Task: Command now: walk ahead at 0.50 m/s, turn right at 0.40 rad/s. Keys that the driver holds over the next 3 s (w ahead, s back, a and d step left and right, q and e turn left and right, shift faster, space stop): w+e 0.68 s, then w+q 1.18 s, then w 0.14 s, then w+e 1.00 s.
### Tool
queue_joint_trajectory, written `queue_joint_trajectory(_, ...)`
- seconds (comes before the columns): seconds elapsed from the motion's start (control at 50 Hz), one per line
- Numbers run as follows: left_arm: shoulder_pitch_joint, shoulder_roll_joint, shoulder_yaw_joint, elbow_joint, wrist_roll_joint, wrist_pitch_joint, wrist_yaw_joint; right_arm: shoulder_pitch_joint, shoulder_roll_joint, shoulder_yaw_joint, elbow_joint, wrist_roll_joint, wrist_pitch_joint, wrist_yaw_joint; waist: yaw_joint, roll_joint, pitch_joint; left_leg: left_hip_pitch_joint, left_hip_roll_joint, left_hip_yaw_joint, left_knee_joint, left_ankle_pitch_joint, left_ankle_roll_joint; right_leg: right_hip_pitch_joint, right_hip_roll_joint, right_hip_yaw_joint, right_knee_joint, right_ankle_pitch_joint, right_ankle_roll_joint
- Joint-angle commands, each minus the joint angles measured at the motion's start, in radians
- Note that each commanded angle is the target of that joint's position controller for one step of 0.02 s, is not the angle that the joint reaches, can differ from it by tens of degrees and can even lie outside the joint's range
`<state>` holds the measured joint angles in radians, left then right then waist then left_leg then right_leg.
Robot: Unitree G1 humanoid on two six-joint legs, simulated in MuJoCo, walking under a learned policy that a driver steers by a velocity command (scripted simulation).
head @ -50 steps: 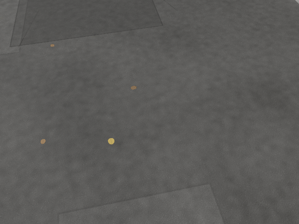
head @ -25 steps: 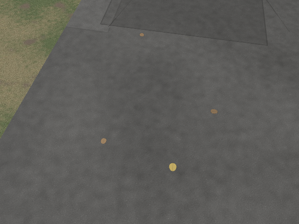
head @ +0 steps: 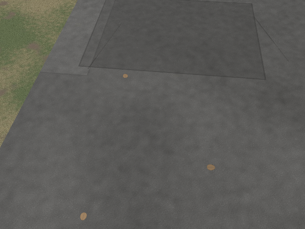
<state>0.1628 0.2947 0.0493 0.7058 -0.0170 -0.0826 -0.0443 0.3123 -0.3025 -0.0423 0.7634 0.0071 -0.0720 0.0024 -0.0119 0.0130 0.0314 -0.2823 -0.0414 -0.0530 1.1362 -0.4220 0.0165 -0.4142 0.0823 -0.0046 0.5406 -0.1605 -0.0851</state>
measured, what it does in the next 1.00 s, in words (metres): walks ahead, turning right: left foot, then right foot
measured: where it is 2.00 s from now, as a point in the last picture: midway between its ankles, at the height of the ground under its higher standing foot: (195, 118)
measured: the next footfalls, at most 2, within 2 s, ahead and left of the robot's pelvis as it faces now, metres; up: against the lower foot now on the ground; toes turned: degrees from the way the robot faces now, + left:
left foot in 0.38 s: +0.41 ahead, +0.10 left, +0.00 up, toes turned -18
right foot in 0.88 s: +0.56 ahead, -0.26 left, +0.00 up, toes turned -27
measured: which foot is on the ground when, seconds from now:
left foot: up 0.00-0.36, down 0.38-0.88, up 0.90-1.00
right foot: down 0.00-0.40, up 0.42-0.86, down 0.88-1.00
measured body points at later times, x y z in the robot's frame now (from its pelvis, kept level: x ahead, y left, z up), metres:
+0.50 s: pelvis +0.29 +0.02 +0.01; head +0.31 +0.02 +0.46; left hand +0.43 +0.28 -0.11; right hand +0.39 -0.28 -0.07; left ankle +0.37 +0.11 -0.73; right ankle +0.15 -0.07 -0.64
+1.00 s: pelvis +0.52 -0.13 +0.01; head +0.54 -0.15 +0.45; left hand +0.78 +0.03 -0.08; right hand +0.43 -0.40 -0.13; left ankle +0.47 +0.06 -0.64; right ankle +0.53 -0.24 -0.73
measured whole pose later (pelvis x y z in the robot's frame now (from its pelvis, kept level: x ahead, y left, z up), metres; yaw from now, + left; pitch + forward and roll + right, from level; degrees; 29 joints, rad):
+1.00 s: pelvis +0.52 -0.13 +0.01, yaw -23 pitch +2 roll +0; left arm 0.14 0.26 0.04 0.65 0.01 -0.06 -0.02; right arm 0.34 -0.31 -0.05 0.87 0.04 -0.07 0.01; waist -0.03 0.02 0.05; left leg -0.37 0.06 -0.03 1.15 -0.42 0.00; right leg -0.37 -0.01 -0.07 0.53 -0.19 -0.03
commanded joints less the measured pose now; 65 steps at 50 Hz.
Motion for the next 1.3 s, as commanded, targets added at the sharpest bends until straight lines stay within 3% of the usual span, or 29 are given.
queue_joint_trajectory(0.02, 0.11, 0.121, 0.035, -0.045, 0.011, 0.004, 0.016, -0.114, -0.133, -0.03, -0.136, -0.016, -0.055, 0.004, 0.054, -0.008, -0.071, -0.435, 0.109, -0.054, 0.014, 0.083, -0.007, 0.407, -0.289, 0.467, -0.28, 0.029, -0.198)
queue_joint_trajectory(0.1, 0.091, 0.137, 0.039, -0.055, 0.008, 0.007, 0.032, -0.081, -0.092, -0.023, -0.138, -0.027, -0.028, -0.004, 0.002, -0.065, -0.053, -0.348, 0.116, -0.019, -0.155, 0.129, -0.065, 0.243, -0.236, 0.365, -0.324, 0.221, -0.213)
queue_joint_trajectory(0.2, 0.156, 0.168, 0.052, -0.023, -0.006, 0.024, 0.057, -0.266, -0.044, -0.004, -0.175, -0.022, -0.033, -0.001, 0.067, -0.081, -0.029, -0.229, 0.054, 0.002, -0.505, 0.466, -0.097, 0.136, -0.152, 0.272, -0.307, 0.188, -0.139)
queue_joint_trajectory(0.3, 0.221, 0.158, 0.054, 0.002, -0.014, 0.045, 0.065, -0.345, -0.083, -0.021, -0.195, -0.001, -0.051, 0.015, 0.081, -0.103, -0.035, -0.177, 0.024, -0.043, -0.654, 0.447, -0.068, 0.259, -0.195, 0.401, -0.207, 0.098, -0.107)
queue_joint_trajectory(0.34, 0.202, 0.157, 0.057, -0.002, -0.01, 0.051, 0.067, -0.292, -0.106, -0.035, -0.182, 0.002, -0.059, 0.015, 0.043, -0.133, -0.043, -0.104, 0.027, -0.039, -0.684, 0.374, -0.033, 0.288, -0.207, 0.443, -0.143, 0.132, -0.089)
queue_joint_trajectory(0.36, 0.187, 0.138, 0.051, -0.009, -0.007, 0.052, 0.064, -0.212, -0.126, -0.048, -0.162, -0.002, -0.063, 0.009, -0.003, -0.131, -0.081, 0.022, 0.035, -0.025, -0.726, 0.382, -0.003, 0.27, -0.174, 0.426, -0.07, 0.177, -0.065)
queue_joint_trajectory(0.38, 0.175, 0.09, 0.033, -0.026, 0.003, 0.048, 0.059, -0.084, -0.164, -0.062, -0.148, -0.019, -0.067, 0.001, -0.066, -0.088, -0.197, 0.254, 0.145, -0.11, -0.694, 0.361, 0.056, 0.187, -0.127, 0.371, 0.132, 0.143, -0.033)
queue_joint_trajectory(0.4, 0.276, 0.022, 0.012, -0.045, 0.0, 0.04, 0.059, 0.043, -0.244, -0.083, -0.133, -0.034, -0.058, -0.006, -0.063, 0.118, -0.351, 0.615, 0.369, -0.436, -0.698, 0.269, 0.185, -0.095, 0.01, 0.228, 0.457, -0.173, 0.037)
queue_joint_trajectory(0.42, 0.329, 0.057, 0.008, -0.06, -0.018, 0.032, 0.059, 0.087, -0.228, -0.085, -0.1, -0.009, -0.043, 0.004, -0.047, 0.318, -0.382, 0.679, 0.488, -0.759, -0.788, 0.022, 0.266, -0.317, -0.011, 0.179, 0.66, -0.45, 0.06)
queue_joint_trajectory(0.44, 0.262, 0.146, 0.031, -0.044, -0.024, 0.036, 0.059, 0.032, -0.139, -0.063, -0.117, -0.001, -0.039, 0.002, -0.068, 0.169, -0.235, 0.556, 0.443, -0.662, -0.825, -0.098, 0.223, -0.378, -0.074, 0.197, 0.737, -0.368, 0.07)
queue_joint_trajectory(0.46, 0.174, 0.164, 0.038, -0.058, -0.014, 0.042, 0.058, -0.015, -0.105, -0.052, -0.121, -0.006, -0.031, -0.002, -0.071, 0.091, -0.128, 0.428, 0.394, -0.5, -0.838, -0.026, 0.181, -0.375, -0.105, 0.156, 0.741, -0.285, 0.078)
queue_joint_trajectory(0.5, 0.118, 0.136, 0.043, -0.077, -0.002, 0.048, 0.052, -0.08, -0.067, -0.037, -0.108, -0.018, -0.028, -0.002, -0.031, 0.075, -0.023, 0.242, 0.314, -0.307, -0.893, 0.174, 0.156, -0.324, -0.159, 0.138, 0.665, -0.19, 0.084)
queue_joint_trajectory(0.56, 0.119, 0.074, 0.032, -0.091, -0.01, 0.063, 0.042, -0.095, -0.072, -0.041, -0.084, -0.013, -0.039, 0.001, -0.004, 0.103, -0.003, 0.152, 0.286, -0.155, -0.961, 0.301, 0.167, -0.279, -0.19, 0.104, 0.604, -0.137, 0.095)
queue_joint_trajectory(0.62, 0.067, 0.057, 0.025, -0.115, -0.003, 0.064, 0.037, -0.088, -0.112, -0.055, -0.055, -0.014, -0.043, 0.0, -0.007, 0.066, 0.001, 0.172, 0.3, -0.059, -0.987, 0.421, 0.187, -0.315, -0.204, 0.102, 0.489, -0.03, 0.11)
queue_joint_trajectory(0.68, -0.002, 0.046, 0.018, -0.126, -0.005, 0.052, 0.02, -0.089, -0.133, -0.059, -0.036, -0.01, -0.035, -0.003, -0.029, 0.049, 0.009, 0.19, 0.272, 0.061, -0.986, 0.491, 0.16, -0.275, -0.194, 0.065, 0.31, 0.135, 0.101)
queue_joint_trajectory(0.74, -0.114, 0.012, 0.0, -0.16, -0.001, 0.038, 0.006, -0.004, -0.151, -0.058, 0.014, 0.01, -0.025, 0.004, -0.067, 0.025, 0.037, 0.195, 0.275, 0.081, -0.993, 0.484, 0.161, -0.199, -0.159, 0.027, 0.146, 0.165, 0.076)
queue_joint_trajectory(0.8, -0.168, 0.043, 0.007, -0.186, 0.002, 0.026, -0.003, 0.034, -0.185, -0.063, 0.052, 0.034, -0.005, 0.01, -0.053, 0.043, 0.059, 0.289, 0.318, 0.039, -0.948, 0.579, 0.16, -0.183, -0.139, 0.001, 0.044, 0.066, 0.044)
queue_joint_trajectory(0.84, -0.083, 0.089, 0.029, -0.167, 0.007, 0.02, -0.001, 0.027, -0.208, -0.065, 0.066, 0.038, 0.007, 0.006, 0.018, 0.068, -0.004, 0.312, 0.31, 0.045, -0.819, 0.818, 0.132, -0.013, -0.093, -0.028, -0.027, 0.029, 0.015)
queue_joint_trajectory(0.86, 0.063, 0.132, 0.054, -0.122, 0.01, 0.019, 0.006, 0.023, -0.196, -0.057, 0.072, 0.036, 0.01, 0.004, 0.1, 0.06, -0.094, 0.258, 0.265, 0.08, -0.654, 0.907, 0.103, 0.211, -0.066, -0.05, -0.066, 0.081, -0.011)
queue_joint_trajectory(0.88, 0.229, 0.197, 0.078, -0.086, 0.02, 0.024, 0.022, 0.025, -0.147, -0.035, 0.059, 0.017, 0.003, 0.003, 0.172, 0.03, -0.227, 0.066, 0.218, 0.101, -0.409, 0.71, 0.06, 0.523, -0.181, 0.058, -0.007, 0.135, -0.054)
queue_joint_trajectory(0.9, 0.291, 0.299, 0.094, -0.079, 0.036, 0.03, 0.035, 0.133, -0.016, 0.008, 0.025, -0.001, -0.012, 0.011, 0.121, -0.231, -0.396, -0.32, 0.054, 0.109, -0.018, 0.033, -0.015, 0.867, -0.484, 0.525, -0.06, 0.0, -0.205)
queue_joint_trajectory(0.92, 0.305, 0.216, 0.074, -0.086, 0.036, 0.029, 0.036, 0.098, -0.095, -0.011, 0.049, 0.022, -0.027, 0.012, 0.163, -0.196, -0.468, -0.39, 0.041, -0.061, 0.134, -0.169, -0.016, 0.829, -0.516, 0.686, -0.169, -0.059, -0.224)
queue_joint_trajectory(0.94, 0.251, 0.17, 0.056, -0.074, 0.029, 0.025, 0.035, 0.018, -0.151, -0.033, 0.018, 0.049, -0.029, 0.013, 0.152, -0.167, -0.291, -0.476, 0.087, -0.061, 0.173, -0.114, -0.009, 0.715, -0.476, 0.518, -0.189, -0.045, -0.178)
queue_joint_trajectory(0.96, 0.194, 0.137, 0.046, -0.065, 0.021, 0.02, 0.034, -0.027, -0.137, -0.031, 0.007, 0.043, -0.028, 0.01, 0.12, -0.138, -0.193, -0.477, 0.131, -0.033, 0.131, -0.032, -0.007, 0.588, -0.431, 0.392, -0.212, 0.0, -0.15)
queue_joint_trajectory(1.0, 0.094, 0.074, 0.031, -0.059, 0.026, 0.004, 0.027, -0.021, -0.114, -0.038, 0.018, 0.023, -0.005, 0.003, 0.047, -0.137, -0.095, -0.378, 0.181, -0.035, 0.055, 0.085, -0.014, 0.381, -0.366, 0.236, -0.295, 0.066, -0.121)
queue_joint_trajectory(1.06, 0.043, 0.066, 0.038, -0.032, 0.028, -0.026, 0.027, 0.008, -0.05, -0.03, 0.027, 0.026, 0.036, 0.0, -0.002, -0.105, -0.04, -0.323, 0.191, -0.04, 0.011, 0.154, -0.032, 0.261, -0.365, 0.118, -0.394, 0.127, -0.13)
queue_joint_trajectory(1.12, 0.051, 0.087, 0.049, 0.002, 0.036, -0.032, 0.04, -0.059, -0.039, -0.03, 0.001, 0.018, 0.046, 0.001, 0.0, -0.078, 0.006, -0.387, 0.191, -0.055, -0.117, 0.287, -0.042, 0.273, -0.355, 0.007, -0.423, 0.173, -0.117)
queue_joint_trajectory(1.2, 0.077, 0.125, 0.062, 0.031, 0.028, -0.023, 0.054, -0.18, -0.017, -0.016, -0.035, 0.013, 0.037, 0.029, 0.04, -0.056, 0.043, -0.356, 0.171, 0.011, -0.35, 0.459, -0.024, 0.301, -0.34, -0.119, -0.437, 0.191, -0.089)
queue_joint_trajectory(1.3, 0.133, 0.165, 0.08, 0.077, -0.001, 0.007, 0.058, -0.292, -0.037, -0.019, -0.1, 0.012, 0.041, 0.054, 0.068, -0.05, 0.078, -0.388, 0.149, 0.069, -0.478, 0.369, 0.033, 0.464, -0.387, -0.174, -0.37, 0.262, -0.059)
Over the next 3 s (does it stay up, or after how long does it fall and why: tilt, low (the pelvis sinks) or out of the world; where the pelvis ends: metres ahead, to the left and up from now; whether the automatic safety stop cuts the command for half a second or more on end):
stays up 1.58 -0.21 0.01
